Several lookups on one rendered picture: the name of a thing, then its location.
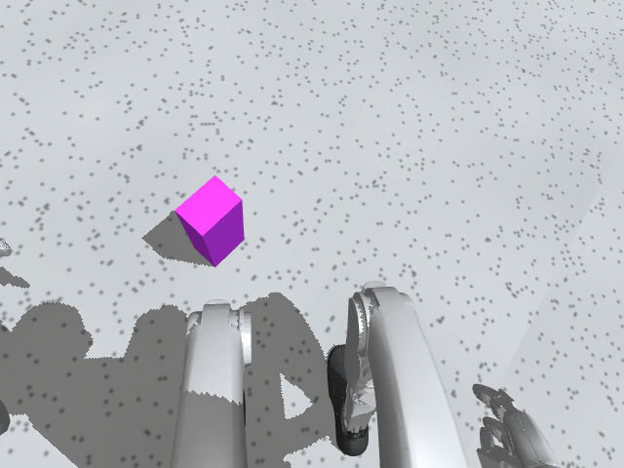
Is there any right robot hand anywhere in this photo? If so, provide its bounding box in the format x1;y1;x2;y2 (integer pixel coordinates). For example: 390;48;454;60
472;384;560;468

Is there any right robot foot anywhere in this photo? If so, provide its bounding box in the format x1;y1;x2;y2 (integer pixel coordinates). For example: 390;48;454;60
328;345;369;456

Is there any carton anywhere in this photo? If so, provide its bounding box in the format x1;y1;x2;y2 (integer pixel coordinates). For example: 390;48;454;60
175;175;244;267

